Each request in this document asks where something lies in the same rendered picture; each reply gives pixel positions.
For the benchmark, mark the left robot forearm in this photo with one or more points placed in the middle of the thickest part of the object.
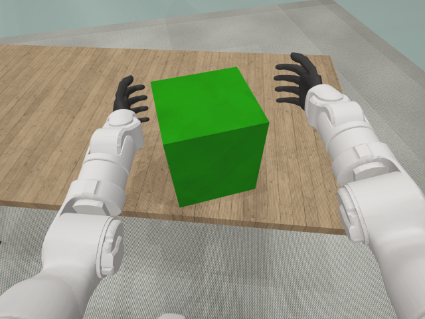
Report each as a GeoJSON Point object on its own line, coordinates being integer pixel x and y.
{"type": "Point", "coordinates": [100, 187]}

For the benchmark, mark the carton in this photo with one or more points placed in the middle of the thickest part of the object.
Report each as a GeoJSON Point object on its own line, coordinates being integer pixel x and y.
{"type": "Point", "coordinates": [213, 132]}

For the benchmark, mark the robot right hand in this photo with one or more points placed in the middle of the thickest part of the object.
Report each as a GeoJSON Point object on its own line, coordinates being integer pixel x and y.
{"type": "Point", "coordinates": [307, 79]}

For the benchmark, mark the table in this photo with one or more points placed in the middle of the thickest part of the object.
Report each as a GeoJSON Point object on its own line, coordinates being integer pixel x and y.
{"type": "Point", "coordinates": [52, 100]}

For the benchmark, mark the right robot forearm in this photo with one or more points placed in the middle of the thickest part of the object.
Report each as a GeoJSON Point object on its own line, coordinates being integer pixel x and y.
{"type": "Point", "coordinates": [349, 139]}

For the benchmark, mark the right robot upper arm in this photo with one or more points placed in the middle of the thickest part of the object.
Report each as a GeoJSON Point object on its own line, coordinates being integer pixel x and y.
{"type": "Point", "coordinates": [386, 213]}

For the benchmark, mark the robot left hand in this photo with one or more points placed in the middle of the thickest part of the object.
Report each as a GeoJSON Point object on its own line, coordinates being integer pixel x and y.
{"type": "Point", "coordinates": [123, 102]}

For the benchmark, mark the left robot upper arm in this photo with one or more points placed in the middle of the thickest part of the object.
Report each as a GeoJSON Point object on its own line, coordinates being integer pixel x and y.
{"type": "Point", "coordinates": [80, 251]}

